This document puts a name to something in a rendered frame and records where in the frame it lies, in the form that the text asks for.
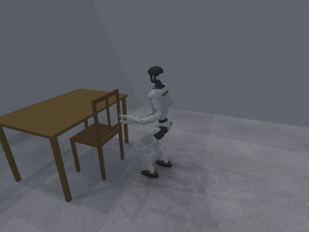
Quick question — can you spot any left robot forearm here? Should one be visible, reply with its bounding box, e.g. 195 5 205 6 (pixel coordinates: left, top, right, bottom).
134 113 160 126

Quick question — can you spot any robot left upper arm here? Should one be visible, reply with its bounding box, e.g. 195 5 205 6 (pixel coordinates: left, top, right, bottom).
148 90 162 120

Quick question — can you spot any robot foot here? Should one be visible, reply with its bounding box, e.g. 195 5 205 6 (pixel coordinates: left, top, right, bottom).
155 159 172 168
141 170 158 178

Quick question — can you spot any robot left foot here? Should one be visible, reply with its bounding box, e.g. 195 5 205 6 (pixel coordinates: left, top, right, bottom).
141 170 158 178

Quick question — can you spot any robot right upper arm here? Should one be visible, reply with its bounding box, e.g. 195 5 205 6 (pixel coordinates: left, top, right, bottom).
163 83 173 106

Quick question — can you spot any table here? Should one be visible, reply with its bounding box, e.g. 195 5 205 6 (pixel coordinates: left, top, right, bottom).
0 88 128 202

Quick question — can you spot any left robot hand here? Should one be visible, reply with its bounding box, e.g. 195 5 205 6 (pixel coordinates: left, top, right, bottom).
119 114 142 125

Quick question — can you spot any robot right foot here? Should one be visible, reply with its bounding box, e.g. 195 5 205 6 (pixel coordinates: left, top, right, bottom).
155 159 172 168

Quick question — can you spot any chair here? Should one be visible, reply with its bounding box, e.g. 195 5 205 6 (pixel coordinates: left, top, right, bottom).
70 89 125 181

